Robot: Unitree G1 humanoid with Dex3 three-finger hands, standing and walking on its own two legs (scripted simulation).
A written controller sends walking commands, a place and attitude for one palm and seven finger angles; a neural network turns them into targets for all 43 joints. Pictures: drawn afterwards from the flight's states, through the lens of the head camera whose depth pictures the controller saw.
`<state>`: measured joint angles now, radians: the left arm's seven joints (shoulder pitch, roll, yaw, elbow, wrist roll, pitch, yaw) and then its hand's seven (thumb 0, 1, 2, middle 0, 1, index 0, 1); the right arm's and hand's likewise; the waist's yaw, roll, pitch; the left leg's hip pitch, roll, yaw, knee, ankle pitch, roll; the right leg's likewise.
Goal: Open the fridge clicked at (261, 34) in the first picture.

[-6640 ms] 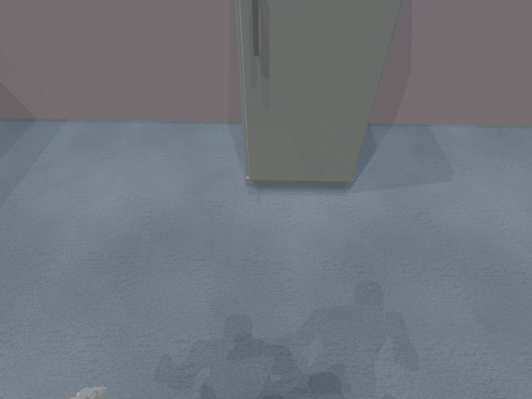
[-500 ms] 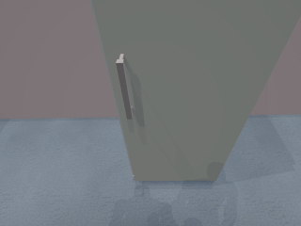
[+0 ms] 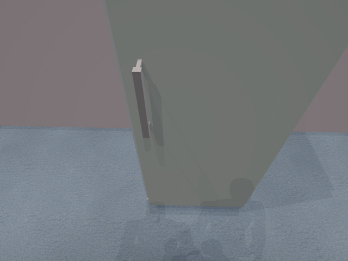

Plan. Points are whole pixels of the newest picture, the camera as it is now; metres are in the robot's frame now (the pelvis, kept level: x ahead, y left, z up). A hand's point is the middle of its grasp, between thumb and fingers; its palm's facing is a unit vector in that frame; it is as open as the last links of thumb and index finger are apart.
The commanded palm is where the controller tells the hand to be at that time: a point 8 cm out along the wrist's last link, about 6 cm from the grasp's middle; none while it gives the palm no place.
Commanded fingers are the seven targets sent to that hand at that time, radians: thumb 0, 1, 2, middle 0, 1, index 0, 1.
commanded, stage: come to a stop and stand still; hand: left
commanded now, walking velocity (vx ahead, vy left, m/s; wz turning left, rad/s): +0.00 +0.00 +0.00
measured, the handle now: (143, 102) +0.48 +0.12 +0.10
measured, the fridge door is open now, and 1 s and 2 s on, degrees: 0 0 0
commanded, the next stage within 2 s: look again from close up in 0.20 s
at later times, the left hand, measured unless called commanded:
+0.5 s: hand out of the picture +0.01 +0.16 -0.17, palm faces +0.03 -0.98 -0.20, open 7.4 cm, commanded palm none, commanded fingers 0.00 0.90 0.90 -0.20 -0.30 -0.20 -0.30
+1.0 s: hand out of the picture +0.00 +0.15 -0.17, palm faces +0.04 -0.98 -0.20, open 7.4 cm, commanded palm none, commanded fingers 0.00 0.90 0.90 -0.20 -0.30 -0.20 -0.30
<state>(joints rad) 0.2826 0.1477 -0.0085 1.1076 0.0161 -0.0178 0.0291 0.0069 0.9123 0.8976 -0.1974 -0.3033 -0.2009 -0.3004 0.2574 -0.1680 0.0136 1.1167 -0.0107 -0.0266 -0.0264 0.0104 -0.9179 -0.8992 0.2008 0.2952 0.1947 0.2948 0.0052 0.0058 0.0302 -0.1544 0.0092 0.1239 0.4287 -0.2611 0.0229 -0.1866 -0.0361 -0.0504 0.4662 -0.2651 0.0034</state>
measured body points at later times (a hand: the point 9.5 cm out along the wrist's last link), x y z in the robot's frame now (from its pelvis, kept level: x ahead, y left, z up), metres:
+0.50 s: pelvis +0.01 -0.01 +0.00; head +0.02 -0.02 +0.45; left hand +0.01 +0.21 -0.16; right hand +0.01 -0.23 -0.16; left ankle -0.02 +0.10 -0.74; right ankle -0.01 -0.12 -0.74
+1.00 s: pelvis +0.00 -0.02 +0.00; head +0.02 -0.03 +0.45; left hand +0.00 +0.20 -0.15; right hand +0.01 -0.24 -0.16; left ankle -0.02 +0.10 -0.74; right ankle -0.01 -0.12 -0.74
